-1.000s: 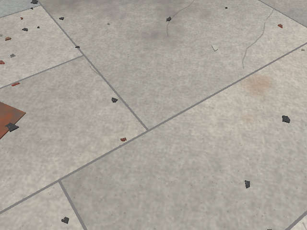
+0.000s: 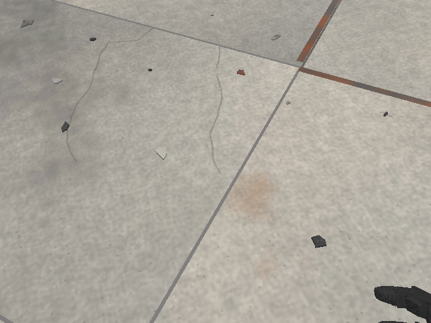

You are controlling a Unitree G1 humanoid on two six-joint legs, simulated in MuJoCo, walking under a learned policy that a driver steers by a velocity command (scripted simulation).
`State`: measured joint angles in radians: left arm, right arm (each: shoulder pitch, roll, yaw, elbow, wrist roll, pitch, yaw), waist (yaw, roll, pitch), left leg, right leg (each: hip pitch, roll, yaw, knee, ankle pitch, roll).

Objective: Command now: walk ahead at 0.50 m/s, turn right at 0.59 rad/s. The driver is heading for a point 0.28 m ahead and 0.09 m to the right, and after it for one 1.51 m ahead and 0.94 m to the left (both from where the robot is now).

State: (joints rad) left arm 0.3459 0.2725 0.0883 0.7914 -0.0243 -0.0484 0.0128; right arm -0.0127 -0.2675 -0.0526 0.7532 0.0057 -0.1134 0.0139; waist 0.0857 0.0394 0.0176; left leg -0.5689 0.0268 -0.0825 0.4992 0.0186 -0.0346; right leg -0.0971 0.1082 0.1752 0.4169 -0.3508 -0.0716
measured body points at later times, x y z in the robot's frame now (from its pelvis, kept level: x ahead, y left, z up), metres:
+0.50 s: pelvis +0.20 +0.01 +0.00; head +0.23 +0.00 +0.44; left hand +0.42 +0.25 -0.08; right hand +0.25 -0.28 -0.13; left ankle +0.17 +0.14 -0.72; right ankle +0.27 -0.11 -0.74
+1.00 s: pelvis +0.22 +0.06 +0.00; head +0.25 +0.10 +0.45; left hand +0.28 +0.38 -0.12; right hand +0.44 -0.18 -0.08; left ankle +0.21 +0.14 -0.74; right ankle +0.26 -0.10 -0.65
